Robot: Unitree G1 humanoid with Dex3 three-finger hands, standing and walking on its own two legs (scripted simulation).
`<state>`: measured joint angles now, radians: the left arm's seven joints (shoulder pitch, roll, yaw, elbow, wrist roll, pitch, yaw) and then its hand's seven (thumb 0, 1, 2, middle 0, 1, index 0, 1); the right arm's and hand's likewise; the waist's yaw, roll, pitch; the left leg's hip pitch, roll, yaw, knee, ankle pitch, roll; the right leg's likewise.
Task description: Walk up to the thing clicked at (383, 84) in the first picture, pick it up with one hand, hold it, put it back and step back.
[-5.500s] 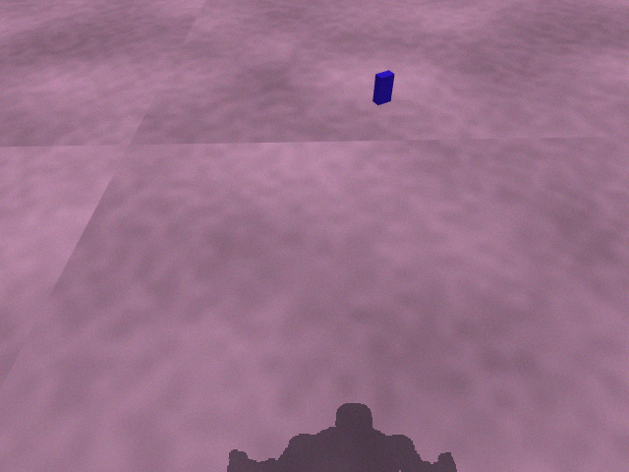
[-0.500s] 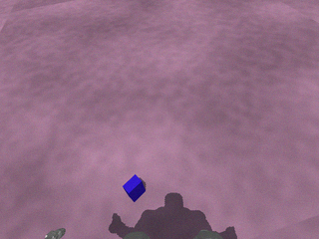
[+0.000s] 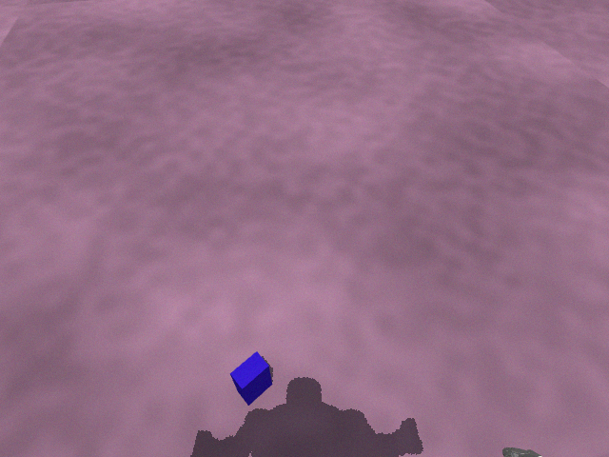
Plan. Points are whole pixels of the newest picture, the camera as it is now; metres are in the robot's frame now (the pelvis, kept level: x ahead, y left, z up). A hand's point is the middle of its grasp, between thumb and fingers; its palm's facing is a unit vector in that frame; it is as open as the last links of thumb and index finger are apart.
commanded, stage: walk up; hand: left
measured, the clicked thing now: (252, 379) +0.42 +0.18 -0.68
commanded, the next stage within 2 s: stand in 0.94 s
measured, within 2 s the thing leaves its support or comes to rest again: neither
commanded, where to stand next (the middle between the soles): +0.06 -0.01 m, yaw +0 degrees
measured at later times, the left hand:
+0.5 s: hand out of the picture +0.08 +0.25 -0.14, palm faces -0.01 -0.94 -0.34, open 7.4 cm
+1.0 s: hand out of the picture +0.09 +0.24 -0.14, palm faces -0.01 -0.94 -0.33, open 7.4 cm
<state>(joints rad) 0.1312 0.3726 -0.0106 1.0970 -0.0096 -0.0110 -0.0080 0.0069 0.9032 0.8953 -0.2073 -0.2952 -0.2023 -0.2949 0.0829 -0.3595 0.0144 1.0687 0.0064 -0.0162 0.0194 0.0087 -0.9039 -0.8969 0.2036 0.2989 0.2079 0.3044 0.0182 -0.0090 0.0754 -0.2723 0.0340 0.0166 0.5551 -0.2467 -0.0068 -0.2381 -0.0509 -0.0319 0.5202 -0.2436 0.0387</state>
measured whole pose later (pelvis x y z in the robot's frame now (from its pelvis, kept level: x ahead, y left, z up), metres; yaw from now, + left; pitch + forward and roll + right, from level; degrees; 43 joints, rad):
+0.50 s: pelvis +0.00 +0.00 +0.01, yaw +0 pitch -2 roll +0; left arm 0.07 0.35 0.01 1.18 0.01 -0.01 -0.01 0.01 0.90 0.90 -0.21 -0.30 -0.20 -0.29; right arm 0.06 -0.36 0.00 1.18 0.00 0.00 0.02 0.01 -0.91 -0.90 0.20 0.30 0.21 0.30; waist 0.00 0.01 0.04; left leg -0.16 0.02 0.02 0.33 -0.14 -0.01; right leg -0.14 -0.06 -0.03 0.32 -0.14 0.04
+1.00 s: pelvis +0.01 -0.01 +0.01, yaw +0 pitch -2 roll +0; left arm 0.07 0.34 0.01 1.17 0.01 0.00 -0.01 0.01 0.90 0.90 -0.21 -0.30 -0.20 -0.29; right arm 0.08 -0.35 0.00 1.16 -0.01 -0.01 0.01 0.01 -0.91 -0.90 0.20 0.30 0.21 0.30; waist -0.01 0.01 0.04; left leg -0.15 0.03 0.02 0.33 -0.15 -0.02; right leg -0.14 -0.05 -0.04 0.33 -0.16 0.03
